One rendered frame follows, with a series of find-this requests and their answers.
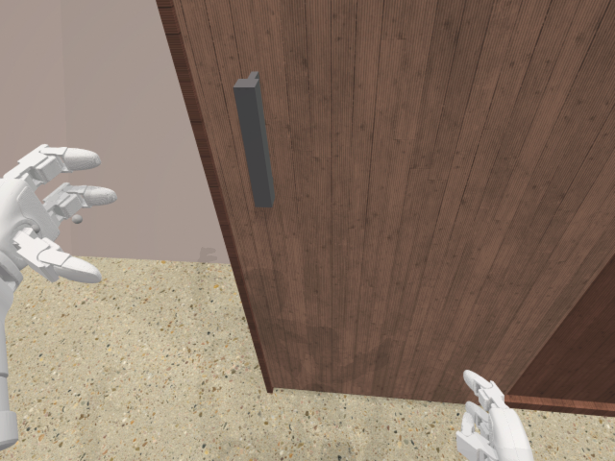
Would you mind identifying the right robot hand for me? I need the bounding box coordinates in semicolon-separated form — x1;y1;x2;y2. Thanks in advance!
456;370;534;461

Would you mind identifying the left robot hand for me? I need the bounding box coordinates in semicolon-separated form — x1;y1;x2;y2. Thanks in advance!
0;144;117;283

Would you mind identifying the wardrobe door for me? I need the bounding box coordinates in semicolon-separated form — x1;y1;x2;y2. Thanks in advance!
507;254;615;403
173;0;615;405

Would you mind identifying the robot left forearm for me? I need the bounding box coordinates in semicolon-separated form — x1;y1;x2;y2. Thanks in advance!
0;251;23;451

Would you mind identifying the handle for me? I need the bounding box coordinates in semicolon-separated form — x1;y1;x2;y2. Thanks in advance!
234;71;275;207

